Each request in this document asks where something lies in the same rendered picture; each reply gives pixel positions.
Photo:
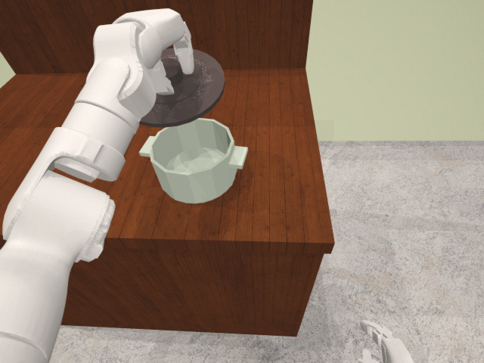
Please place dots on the lid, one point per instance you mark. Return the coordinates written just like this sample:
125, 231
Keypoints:
193, 97

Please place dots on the pot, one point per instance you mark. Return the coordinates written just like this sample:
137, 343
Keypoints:
195, 162

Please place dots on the table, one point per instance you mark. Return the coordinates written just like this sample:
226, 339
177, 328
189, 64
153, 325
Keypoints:
243, 263

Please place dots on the left robot forearm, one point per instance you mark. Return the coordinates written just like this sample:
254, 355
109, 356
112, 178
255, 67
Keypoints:
94, 137

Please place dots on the robot left upper arm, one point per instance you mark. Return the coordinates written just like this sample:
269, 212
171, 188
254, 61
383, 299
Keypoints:
63, 221

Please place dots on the robot right hand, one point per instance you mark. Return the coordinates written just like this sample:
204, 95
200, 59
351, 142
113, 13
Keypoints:
393, 349

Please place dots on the robot left hand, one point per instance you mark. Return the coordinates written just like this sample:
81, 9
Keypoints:
172, 30

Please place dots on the knob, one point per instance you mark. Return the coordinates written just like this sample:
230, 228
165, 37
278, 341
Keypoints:
173, 70

